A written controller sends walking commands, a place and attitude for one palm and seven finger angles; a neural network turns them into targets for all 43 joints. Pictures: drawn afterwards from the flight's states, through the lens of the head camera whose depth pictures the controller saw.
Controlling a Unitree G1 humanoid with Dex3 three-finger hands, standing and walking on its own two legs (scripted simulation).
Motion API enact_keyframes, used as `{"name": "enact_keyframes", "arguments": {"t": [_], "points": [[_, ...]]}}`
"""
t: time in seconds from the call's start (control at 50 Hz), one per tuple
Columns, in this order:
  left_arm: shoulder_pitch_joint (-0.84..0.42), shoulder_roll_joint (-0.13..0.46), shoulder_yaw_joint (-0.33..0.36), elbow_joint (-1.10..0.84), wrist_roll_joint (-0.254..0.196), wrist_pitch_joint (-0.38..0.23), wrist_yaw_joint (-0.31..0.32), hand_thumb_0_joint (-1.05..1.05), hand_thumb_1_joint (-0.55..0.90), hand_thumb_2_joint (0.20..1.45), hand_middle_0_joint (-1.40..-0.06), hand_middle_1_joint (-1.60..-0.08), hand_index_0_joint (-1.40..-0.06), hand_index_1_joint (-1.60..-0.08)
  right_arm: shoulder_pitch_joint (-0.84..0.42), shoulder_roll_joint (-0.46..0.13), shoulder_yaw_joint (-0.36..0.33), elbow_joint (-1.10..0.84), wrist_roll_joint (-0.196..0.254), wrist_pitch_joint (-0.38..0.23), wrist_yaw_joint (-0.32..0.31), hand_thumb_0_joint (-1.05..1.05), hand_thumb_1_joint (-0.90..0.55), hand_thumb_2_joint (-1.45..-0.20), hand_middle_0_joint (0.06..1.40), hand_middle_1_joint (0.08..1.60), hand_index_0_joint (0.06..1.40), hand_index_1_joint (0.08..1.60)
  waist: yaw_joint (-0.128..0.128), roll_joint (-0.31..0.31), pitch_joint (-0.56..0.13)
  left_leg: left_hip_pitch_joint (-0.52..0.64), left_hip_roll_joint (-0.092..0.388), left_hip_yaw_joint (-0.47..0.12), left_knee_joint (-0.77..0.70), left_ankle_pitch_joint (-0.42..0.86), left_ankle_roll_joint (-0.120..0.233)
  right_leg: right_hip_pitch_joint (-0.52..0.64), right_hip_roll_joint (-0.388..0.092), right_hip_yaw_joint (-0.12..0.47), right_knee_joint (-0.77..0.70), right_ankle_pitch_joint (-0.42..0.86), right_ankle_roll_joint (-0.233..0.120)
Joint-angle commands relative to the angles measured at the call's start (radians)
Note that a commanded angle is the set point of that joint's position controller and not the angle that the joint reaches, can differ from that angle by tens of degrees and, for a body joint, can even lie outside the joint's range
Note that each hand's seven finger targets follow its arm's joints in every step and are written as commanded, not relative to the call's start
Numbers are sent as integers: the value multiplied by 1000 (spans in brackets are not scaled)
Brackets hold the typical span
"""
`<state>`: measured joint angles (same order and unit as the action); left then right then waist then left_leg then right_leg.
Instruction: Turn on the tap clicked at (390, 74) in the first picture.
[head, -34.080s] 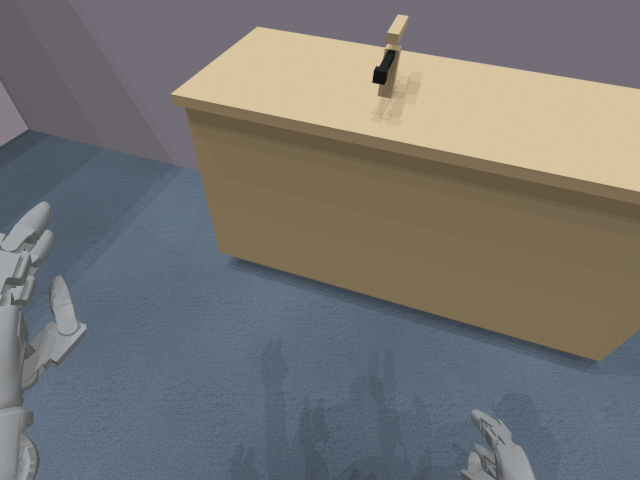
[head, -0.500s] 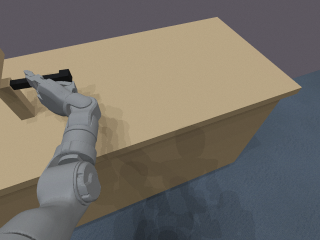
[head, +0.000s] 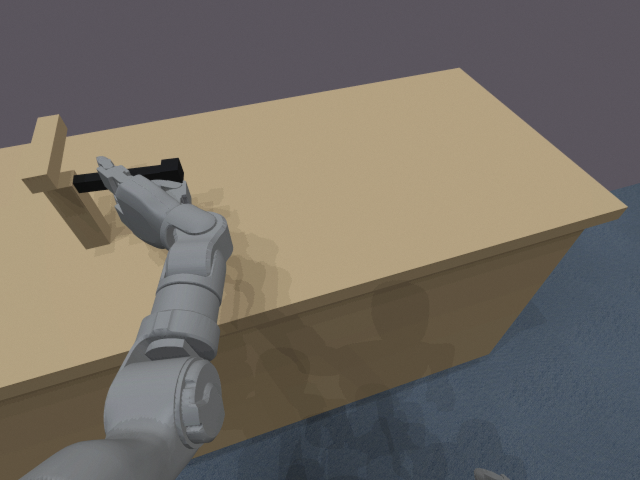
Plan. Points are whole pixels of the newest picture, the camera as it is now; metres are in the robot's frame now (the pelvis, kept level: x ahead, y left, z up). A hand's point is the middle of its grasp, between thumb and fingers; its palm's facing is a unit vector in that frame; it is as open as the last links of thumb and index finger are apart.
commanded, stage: lift the hand up off the lever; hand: left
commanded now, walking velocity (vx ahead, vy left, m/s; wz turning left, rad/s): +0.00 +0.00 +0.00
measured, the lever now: (172, 172) +0.51 +0.22 +0.12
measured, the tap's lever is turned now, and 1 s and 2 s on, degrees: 82 82 82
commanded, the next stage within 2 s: draw the hand back beside the body in 1.74 s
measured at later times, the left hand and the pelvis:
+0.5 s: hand (177, 180) +0.45 +0.19 +0.15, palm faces +0.82 -0.56 -0.11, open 7.9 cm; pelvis -0.01 -0.02 +0.00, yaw +0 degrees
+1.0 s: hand (163, 179) +0.42 +0.19 +0.18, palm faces +0.82 -0.57 -0.08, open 7.9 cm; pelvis -0.02 -0.02 +0.01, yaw +0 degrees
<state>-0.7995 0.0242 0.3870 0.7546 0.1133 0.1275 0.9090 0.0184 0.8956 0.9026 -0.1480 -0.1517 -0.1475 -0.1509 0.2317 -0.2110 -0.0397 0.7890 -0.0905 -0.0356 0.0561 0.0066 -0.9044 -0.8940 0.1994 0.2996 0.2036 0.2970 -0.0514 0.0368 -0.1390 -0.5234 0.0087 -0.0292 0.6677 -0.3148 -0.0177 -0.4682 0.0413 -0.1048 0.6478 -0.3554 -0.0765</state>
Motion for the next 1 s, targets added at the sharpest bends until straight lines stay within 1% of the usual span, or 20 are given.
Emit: {"name": "enact_keyframes", "arguments": {"t": [0.0,0.04,0.08,0.1,0.14,0.2,0.28,0.4,0.46,0.5,0.6,0.62,0.7,0.72,0.78,0.8,0.82,0.88,0.9,0.98], "points": [[-490,185,-32,-223,46,-33,14,0,900,900,-150,-150,-150,-150,-5,-121,-43,-95,5,-27,-13,0,-900,-900,200,300,200,300,-2,-45,-329,172,-12,22,-36,336,18,165,-40,46,-76,401,57],[-505,148,-67,-219,49,-21,13,0,900,900,-150,-150,-150,-150,-14,-116,-38,-98,7,-24,-12,0,-900,-900,200,300,200,300,-14,-44,-311,170,-11,26,-35,332,19,154,-43,47,-79,402,59],[-500,157,-56,-210,43,-12,15,0,900,900,-150,-150,-150,-150,-18,-117,-37,-102,7,-27,-14,0,-900,-900,200,300,200,300,-14,-67,-310,161,-13,28,-37,310,23,161,-45,52,-87,398,64],[-499,197,-24,-211,44,-13,13,0,900,900,-150,-150,-150,-150,-20,-122,-39,-98,10,-25,-20,0,-900,-900,200,300,200,300,-5,-62,-310,157,-13,23,-41,306,23,167,-45,52,-89,391,62],[-512,171,-47,-211,39,-8,11,0,900,900,-150,-150,-150,-150,-23,-117,-34,-101,10,-29,-21,0,-900,-900,200,300,200,300,-15,-74,-308,150,-16,29,-42,289,26,171,-50,59,-95,397,70],[-514,211,-19,-202,41,-3,7,0,900,900,-150,-150,-150,-150,-23,-123,-36,-99,12,-32,-29,0,-900,-900,200,300,200,300,-5,-71,-311,143,-18,26,-49,278,28,184,-52,62,-101,394,70],[-528,213,-29,-213,38,6,-2,0,900,900,-150,-150,-150,-150,-20,-121,-32,-100,15,-34,-33,0,-900,-900,200,300,200,300,-16,-81,-311,132,-19,34,-52,268,30,208,-64,72,-109,436,82],[-463,243,-4,-262,22,9,-18,0,900,900,-150,-150,-150,-150,-21,-127,-39,-107,23,-41,-38,0,-900,-900,200,300,200,300,10,-52,-341,145,-24,34,-63,283,30,256,-66,77,-113,476,82],[-466,179,-60,-268,11,20,-24,0,900,900,-150,-150,-150,-150,-25,-125,-36,-106,26,-53,-35,0,-900,-900,200,300,200,300,-5,-82,-300,157,-21,36,-71,271,32,231,-62,70,-126,452,84],[-450,227,-19,-291,2,23,-25,0,900,900,-150,-150,-150,-150,-35,-131,-38,-106,29,-53,-42,0,-900,-900,200,300,200,300,11,-74,-308,156,-25,36,-78,269,33,255,-67,76,-132,463,85],[-436,227,-24,-350,8,35,-21,0,900,900,-150,-150,-150,-150,-58,-124,-38,-107,31,-60,-43,0,-900,-900,200,300,200,300,26,-54,-308,180,-23,42,-90,282,30,270,-67,74,-138,456,80],[-436,202,-50,-371,6,38,-23,0,900,900,-150,-150,-150,-150,-63,-120,-34,-111,33,-62,-41,0,-900,-900,200,300,200,300,22,-50,-312,187,-22,44,-94,291,29,272,-67,72,-135,459,77],[-395,211,-37,-372,-5,63,-30,0,900,900,-150,-150,-150,-150,-89,-122,-33,-114,39,-61,-48,0,-900,-900,200,300,200,300,36,-81,-283,184,-21,42,-106,280,27,281,-71,74,-147,454,80],[-409,177,-69,-375,-9,69,-32,0,900,900,-150,-150,-150,-150,-99,-117,-27,-116,40,-64,-47,0,-900,-900,200,300,200,300,28,-89,-263,185,-23,45,-111,272,29,269,-73,75,-153,445,82],[-420,206,-45,-387,-16,78,-32,0,900,900,-150,-150,-150,-150,-116,-113,-22,-117,42,-67,-54,0,-900,-900,200,300,200,300,31,-108,-264,180,-24,50,-116,244,30,277,-81,91,-171,430,93],[-420,229,-31,-384,-9,81,-34,0,900,900,-150,-150,-150,-150,-122,-116,-24,-112,43,-64,-57,0,-900,-900,200,300,200,300,42,-79,-262,184,-23,47,-120,249,28,278,-77,88,-169,411,84],[-427,189,-67,-389,-10,85,-35,0,900,900,-150,-150,-150,-150,-129,-109,-19,-116,45,-67,-56,0,-900,-900,200,300,200,300,34,-80,-255,188,-24,48,-124,244,28,267,-77,86,-170,396,84],[-476,175,-90,-367,-5,93,-38,0,900,900,-150,-150,-150,-150,-138,-107,-16,-108,46,-73,-57,0,-900,-900,200,300,200,300,19,-84,-232,195,-23,49,-124,218,29,236,-77,90,-186,347,83],[-466,200,-62,-370,-9,91,-37,0,900,900,-150,-150,-150,-150,-137,-111,-19,-108,47,-73,-60,0,-900,-900,200,300,200,300,33,-87,-240,199,-26,42,-128,220,30,243,-71,86,-183,338,79],[-495,154,-110,-353,-18,102,-44,0,900,900,-150,-150,-150,-150,-150,-104,-12,-110,50,-78,-62,0,-900,-900,200,300,200,300,19,-83,-237,197,-29,44,-129,200,28,229,-74,93,-189,311,82]]}}
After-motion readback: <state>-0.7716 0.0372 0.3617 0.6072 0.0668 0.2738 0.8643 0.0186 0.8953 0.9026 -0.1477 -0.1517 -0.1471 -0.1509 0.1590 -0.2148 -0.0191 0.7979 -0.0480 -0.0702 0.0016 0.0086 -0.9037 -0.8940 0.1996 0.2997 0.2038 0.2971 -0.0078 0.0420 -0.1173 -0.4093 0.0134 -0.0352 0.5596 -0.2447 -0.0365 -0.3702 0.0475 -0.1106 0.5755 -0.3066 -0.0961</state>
